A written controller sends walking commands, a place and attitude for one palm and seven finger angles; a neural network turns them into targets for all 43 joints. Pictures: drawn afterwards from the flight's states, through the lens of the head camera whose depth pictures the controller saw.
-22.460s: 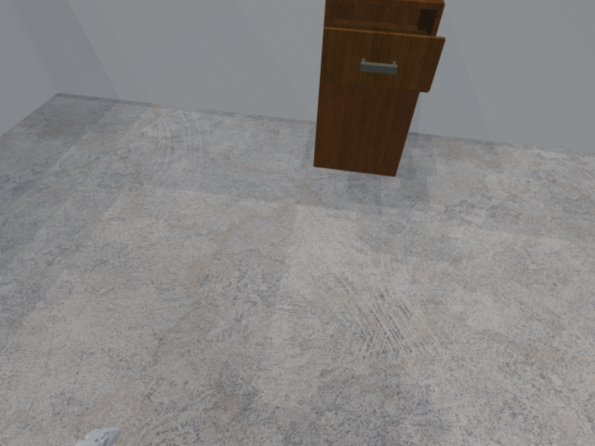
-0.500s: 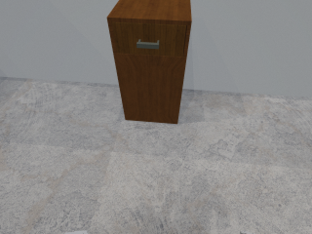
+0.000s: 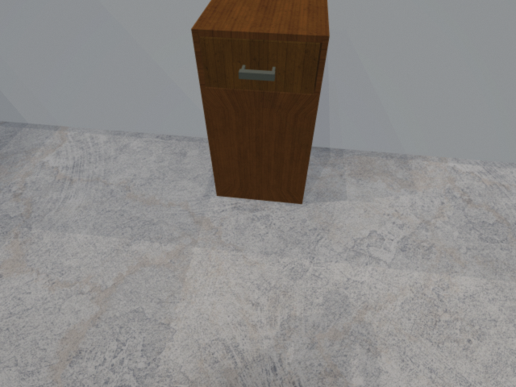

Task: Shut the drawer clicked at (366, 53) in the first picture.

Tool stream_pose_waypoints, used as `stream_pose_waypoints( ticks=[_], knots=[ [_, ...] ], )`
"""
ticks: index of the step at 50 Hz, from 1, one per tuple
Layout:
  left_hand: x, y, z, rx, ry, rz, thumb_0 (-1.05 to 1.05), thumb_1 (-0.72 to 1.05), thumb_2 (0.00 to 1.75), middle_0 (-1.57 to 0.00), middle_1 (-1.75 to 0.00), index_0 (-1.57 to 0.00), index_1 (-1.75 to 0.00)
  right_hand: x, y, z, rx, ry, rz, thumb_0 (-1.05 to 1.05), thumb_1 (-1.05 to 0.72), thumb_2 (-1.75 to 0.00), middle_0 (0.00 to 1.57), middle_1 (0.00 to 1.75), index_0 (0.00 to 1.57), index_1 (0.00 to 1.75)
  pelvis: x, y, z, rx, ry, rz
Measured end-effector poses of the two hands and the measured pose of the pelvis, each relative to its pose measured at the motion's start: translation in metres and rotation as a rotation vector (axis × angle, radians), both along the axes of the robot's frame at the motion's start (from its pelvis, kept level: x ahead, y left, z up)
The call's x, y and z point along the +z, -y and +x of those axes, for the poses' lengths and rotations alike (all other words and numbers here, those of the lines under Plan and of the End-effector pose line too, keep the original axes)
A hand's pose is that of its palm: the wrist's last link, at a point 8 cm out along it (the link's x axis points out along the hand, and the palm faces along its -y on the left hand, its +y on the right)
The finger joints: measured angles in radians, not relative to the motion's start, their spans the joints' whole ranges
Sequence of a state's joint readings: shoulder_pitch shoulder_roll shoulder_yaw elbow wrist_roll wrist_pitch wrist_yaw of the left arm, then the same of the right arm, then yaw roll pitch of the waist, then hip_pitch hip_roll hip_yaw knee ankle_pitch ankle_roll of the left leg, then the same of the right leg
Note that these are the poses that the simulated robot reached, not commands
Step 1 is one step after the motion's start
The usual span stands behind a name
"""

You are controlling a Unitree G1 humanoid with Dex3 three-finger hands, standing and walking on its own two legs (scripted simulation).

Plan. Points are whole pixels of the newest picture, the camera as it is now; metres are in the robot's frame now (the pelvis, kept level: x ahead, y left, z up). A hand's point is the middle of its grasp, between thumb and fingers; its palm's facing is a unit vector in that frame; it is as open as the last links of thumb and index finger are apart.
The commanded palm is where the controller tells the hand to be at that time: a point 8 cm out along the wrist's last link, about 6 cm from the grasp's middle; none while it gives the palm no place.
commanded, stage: let the arm hang, fingers relaxed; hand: left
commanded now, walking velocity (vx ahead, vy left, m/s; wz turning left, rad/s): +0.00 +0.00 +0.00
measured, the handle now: (257, 71) +1.08 +0.06 -0.05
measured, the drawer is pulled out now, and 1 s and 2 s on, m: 0.00 0.00 0.00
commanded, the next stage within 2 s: look to check the result in 0.34 s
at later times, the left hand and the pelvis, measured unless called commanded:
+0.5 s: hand out of the picture +0.08 +0.20 -0.16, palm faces -0.02 -0.96 -0.28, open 7.4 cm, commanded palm none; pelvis +0.02 -0.01 +0.00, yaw +0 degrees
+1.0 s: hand out of the picture +0.13 +0.21 -0.15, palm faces -0.02 -0.94 -0.34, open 7.4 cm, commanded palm none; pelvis +0.04 -0.03 +0.01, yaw +0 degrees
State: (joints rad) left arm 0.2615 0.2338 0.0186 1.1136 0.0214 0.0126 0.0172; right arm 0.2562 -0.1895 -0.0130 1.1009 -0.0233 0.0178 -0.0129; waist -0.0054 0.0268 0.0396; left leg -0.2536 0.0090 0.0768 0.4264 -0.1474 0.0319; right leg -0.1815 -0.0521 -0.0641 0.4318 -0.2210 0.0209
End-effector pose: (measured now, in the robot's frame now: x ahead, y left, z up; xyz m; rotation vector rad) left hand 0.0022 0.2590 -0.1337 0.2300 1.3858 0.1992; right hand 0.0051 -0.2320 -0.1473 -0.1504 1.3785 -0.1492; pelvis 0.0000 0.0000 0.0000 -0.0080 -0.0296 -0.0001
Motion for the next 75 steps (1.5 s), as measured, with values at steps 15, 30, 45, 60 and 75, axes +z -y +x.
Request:
stream_pose_waypoints(
  ticks=[15, 30, 45, 60, 75],
  knots=[
    [0.001, 0.014, 0.059, -0.046, 0.103, -0.023, 0.0, 0.9, 0.89, -0.2, -0.31, -0.2, -0.3, 0.007, 0.022, 0.027, -0.002, 0.045, -0.039, 0.0, -0.9, -0.9, 0.2, 0.3, 0.2, 0.3, 0.002, 0.007, 0.01, -0.004, 0.0, 0.006],
    [0.012, 0.003, 0.078, -0.052, 0.098, 0.033, 0.0, 0.9, 0.89, -0.2, -0.3, -0.2, -0.3, 0.015, 0.058, 0.061, 0.026, 0.067, -0.089, 0.01, -0.9, -0.9, 0.2, 0.3, 0.2, 0.3, 0.005, 0.019, 0.022, -0.002, -0.002, 0.007],
    [0.022, 0.0, 0.111, -0.075, 0.147, 0.067, 0.0, 0.9, 0.89, -0.2, -0.3, -0.2, -0.3, 0.025, 0.084, 0.102, 0.056, 0.127, -0.126, 0.01, -0.9, -0.9, 0.2, 0.3, 0.2, 0.3, 0.007, 0.029, 0.037, -0.002, -0.006, 0.008],
    [0.021, 0.008, 0.129, -0.092, 0.156, 0.057, 0.0, 0.9, 0.89, -0.2, -0.3, -0.2, -0.3, 0.027, 0.09, 0.109, 0.053, 0.122, -0.133, 0.01, -0.9, -0.9, 0.2, 0.3, 0.2, 0.3, 0.007, 0.034, 0.048, -0.009, -0.009, 0.011],
    [0.02, 0.01, 0.131, -0.088, 0.136, 0.058, 0.01, 0.9, 0.89, -0.2, -0.3, -0.2, -0.3, 0.024, 0.088, 0.104, 0.04, 0.093, -0.125, 0.01, -0.9, -0.9, 0.2, 0.3, 0.2, 0.3, 0.007, 0.035, 0.056, -0.013, -0.011, 0.012]
  ],
)
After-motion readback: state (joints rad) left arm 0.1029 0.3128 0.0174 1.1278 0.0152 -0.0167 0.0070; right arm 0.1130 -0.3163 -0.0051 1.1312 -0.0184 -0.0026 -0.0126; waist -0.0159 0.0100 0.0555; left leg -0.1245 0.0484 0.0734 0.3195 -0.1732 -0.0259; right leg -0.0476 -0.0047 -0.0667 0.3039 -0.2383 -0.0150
